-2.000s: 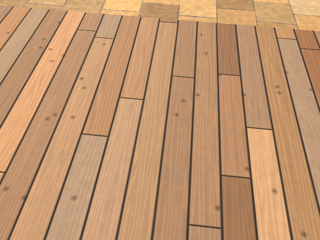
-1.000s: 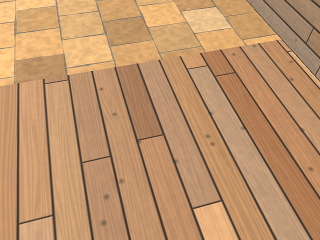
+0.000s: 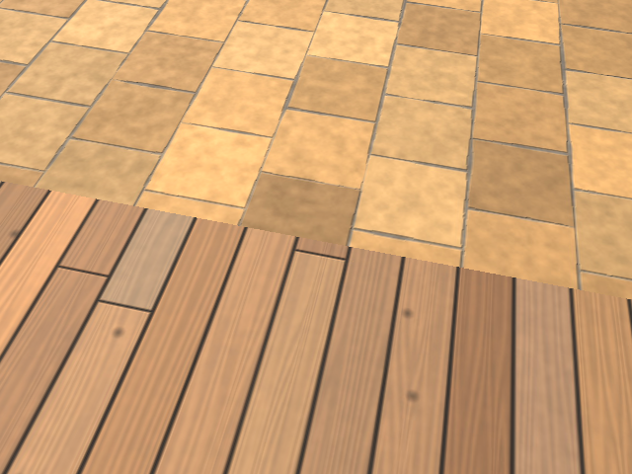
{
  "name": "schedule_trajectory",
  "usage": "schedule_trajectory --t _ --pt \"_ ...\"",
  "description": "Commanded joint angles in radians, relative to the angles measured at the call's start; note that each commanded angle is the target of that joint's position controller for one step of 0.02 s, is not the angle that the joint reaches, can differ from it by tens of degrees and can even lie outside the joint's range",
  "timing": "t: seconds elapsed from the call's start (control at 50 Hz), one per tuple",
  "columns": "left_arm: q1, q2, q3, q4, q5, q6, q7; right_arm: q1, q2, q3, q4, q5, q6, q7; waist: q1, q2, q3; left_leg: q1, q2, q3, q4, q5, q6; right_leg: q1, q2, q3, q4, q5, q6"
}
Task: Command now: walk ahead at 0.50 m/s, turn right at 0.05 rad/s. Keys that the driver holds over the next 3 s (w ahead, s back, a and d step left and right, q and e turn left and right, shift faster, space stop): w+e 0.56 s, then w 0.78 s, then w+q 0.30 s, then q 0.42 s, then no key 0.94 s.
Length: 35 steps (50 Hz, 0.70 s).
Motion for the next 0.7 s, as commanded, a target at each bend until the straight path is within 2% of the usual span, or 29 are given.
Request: schedule_trajectory --t 0.02,0.08,0.14,0.18,0.24,0.26,0.3,0.32,0.34,0.36,0.38,0.4,0.42,0.44,0.46,0.48,0.54,0.58,0.64,0.7 --pt "0.04 0.061 0.016 -0.032 0.003 0.019 0.007 -0.032 -0.138 -0.038 -0.046 -0.008 -0.041 -0.01 0.024 0.089 -0.053 0.07 0.284 -0.186 -0.258 0.214 0.178 -0.087 -0.04 0.045 -0.068 0.136 0.02" --pt "-0.025 0.048 0.012 -0.045 0.001 0.015 0.0 -0.009 -0.139 -0.037 -0.016 -0.013 -0.046 -0.022 -0.003 0.083 -0.019 0.102 0.262 -0.079 -0.28 0.213 0.138 -0.118 -0.013 0.062 -0.236 0.317 0.02" --pt "-0.105 0.029 0.003 -0.07 -0.001 0.007 -0.015 0.008 -0.156 -0.04 0.008 -0.009 -0.046 -0.029 -0.038 0.082 0.015 0.127 0.265 -0.001 -0.305 0.196 0.109 -0.09 0.021 0.027 -0.396 0.432 0.008" --pt "-0.151 0.022 -0.002 -0.092 -0.001 0.006 -0.026 0.036 -0.162 -0.043 0.033 -0.003 -0.041 -0.033 -0.059 0.073 0.038 0.192 0.287 0.026 -0.3 0.211 0.103 -0.107 0.031 0.015 -0.461 0.439 -0.006" --pt "-0.196 0.024 -0.004 -0.13 0.001 0.006 -0.046 0.061 -0.17 -0.05 0.061 0.009 -0.02 -0.038 -0.07 0.07 0.052 0.323 0.326 0.053 -0.241 0.301 0.086 -0.152 0.046 -0.008 -0.519 0.344 -0.04" --pt "-0.198 0.029 -0.003 -0.141 0.002 0.006 -0.053 0.058 -0.178 -0.053 0.065 0.013 -0.011 -0.042 -0.062 0.078 0.047 0.356 0.336 0.062 -0.206 0.384 0.076 -0.147 0.057 -0.025 -0.527 0.291 -0.054" --pt "-0.147 0.059 0.013 -0.15 0.004 0.01 -0.06 0.033 -0.208 -0.062 0.058 0.016 0.005 -0.053 -0.02 0.115 -0.011 0.389 0.334 0.094 -0.07 0.733 0.049 -0.042 0.115 -0.089 -0.52 0.177 -0.091" --pt "-0.059 0.091 0.03 -0.136 0.005 0.014 -0.058 0.022 -0.217 -0.064 0.054 0.015 0.015 -0.06 0.031 0.128 -0.071 0.38 0.32 0.114 0.066 0.882 0.03 0.079 0.156 -0.118 -0.519 0.139 -0.114" --pt "0.094 0.141 0.06 -0.101 0.003 0.016 -0.049 0.01 -0.209 -0.058 0.047 0.016 0.022 -0.068 0.114 0.103 -0.153 0.294 0.277 0.146 0.28 0.882 -0.005 0.303 0.197 -0.117 -0.57 0.184 -0.151" --pt "0.242 0.235 0.09 -0.081 0.0 0.025 -0.029 0.041 -0.165 -0.037 0.025 -0.006 0.014 -0.072 0.158 -0.041 -0.269 0.044 0.224 0.153 0.605 0.541 -0.049 0.616 0.034 0.148 -0.579 0.217 -0.225" --pt "0.221 0.284 0.092 -0.087 -0.011 0.018 -0.031 0.145 -0.033 0.005 -0.009 -0.026 -0.018 -0.047 0.043 -0.246 -0.369 -0.388 -0.004 0.016 0.911 -0.39 -0.106 0.933 -0.179 0.707 -0.698 0.004 -0.415" --pt "0.244 0.194 0.068 -0.102 -0.007 0.013 -0.031 0.029 -0.124 -0.009 -0.009 0.012 -0.056 -0.029 0.128 -0.123 -0.398 -0.5 0.031 -0.151 0.984 -0.4 -0.08 0.966 -0.183 0.766 -0.796 -0.072 -0.389" --pt "0.203 0.158 0.058 -0.104 0.0 0.008 -0.027 -0.058 -0.16 -0.018 -0.041 0.044 -0.078 -0.02 0.132 -0.077 -0.261 -0.561 0.075 -0.142 0.956 -0.306 -0.057 0.864 -0.157 0.623 -0.812 -0.011 -0.346" --pt "0.142 0.146 0.053 -0.118 0.0 0.006 -0.024 -0.087 -0.149 -0.014 -0.046 0.032 -0.09 -0.024 0.095 0.018 -0.18 -0.533 0.119 -0.132 0.873 -0.228 -0.05 0.721 -0.118 0.52 -0.817 0.082 -0.319" --pt "0.084 0.119 0.045 -0.134 0.004 0.008 -0.021 -0.098 -0.156 -0.022 -0.044 0.008 -0.09 -0.03 0.059 0.039 -0.122 -0.477 0.145 -0.126 0.79 -0.185 -0.06 0.591 -0.087 0.442 -0.834 0.189 -0.307" --pt "0.052 0.101 0.036 -0.152 0.017 0.008 -0.016 -0.08 -0.158 -0.027 -0.044 0.0 -0.08 -0.031 0.025 0.013 -0.109 -0.41 0.162 -0.133 0.756 -0.157 -0.069 0.508 -0.063 0.402 -0.857 0.263 -0.307" --pt "0.038 0.116 0.041 -0.166 0.012 0.007 -0.003 -0.054 -0.126 -0.024 -0.047 -0.01 -0.048 -0.035 -0.007 -0.005 -0.079 -0.366 0.163 -0.104 0.631 -0.114 -0.119 0.38 -0.029 0.315 -0.896 0.381 -0.315" --pt "0.055 0.137 0.047 -0.159 0.008 0.008 0.01 -0.112 -0.104 -0.015 -0.065 -0.012 -0.041 -0.037 0.008 -0.011 -0.054 -0.367 0.151 -0.084 0.491 0.007 -0.147 0.335 0.002 0.25 -0.907 0.406 -0.293" --pt "0.097 0.127 0.042 -0.138 0.005 0.013 0.019 -0.21 -0.069 0.001 -0.078 -0.007 -0.049 -0.026 0.061 -0.037 -0.048 -0.278 0.117 -0.063 0.252 0.249 -0.152 0.305 0.054 0.171 -0.896 0.341 -0.235" --pt "0.156 0.13 0.04 -0.107 0.002 0.016 0.017 -0.283 -0.084 0.0 -0.098 0.009 -0.06 -0.012 0.099 -0.048 -0.031 -0.261 0.1 -0.069 0.153 0.323 -0.133 0.363 0.013 0.212 -0.88 0.263 -0.224"
Next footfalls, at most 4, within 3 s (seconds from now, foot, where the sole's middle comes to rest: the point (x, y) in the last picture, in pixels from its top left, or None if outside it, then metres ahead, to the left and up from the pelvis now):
0.34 right None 0.36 -0.17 -0.78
0.84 left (345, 371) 0.70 -0.07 -0.78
1.36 right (477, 303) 0.88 -0.40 -0.78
1.86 left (404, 205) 1.21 -0.25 -0.78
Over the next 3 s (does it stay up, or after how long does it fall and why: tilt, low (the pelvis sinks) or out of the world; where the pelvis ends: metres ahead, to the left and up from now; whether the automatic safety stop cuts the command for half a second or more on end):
stays up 1.16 -0.37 -0.01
